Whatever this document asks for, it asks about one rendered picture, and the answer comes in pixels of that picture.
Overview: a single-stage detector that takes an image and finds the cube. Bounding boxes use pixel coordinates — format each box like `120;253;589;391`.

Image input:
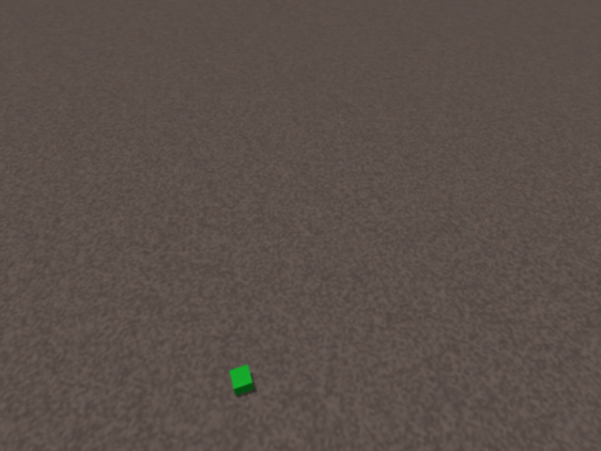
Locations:
229;365;254;396

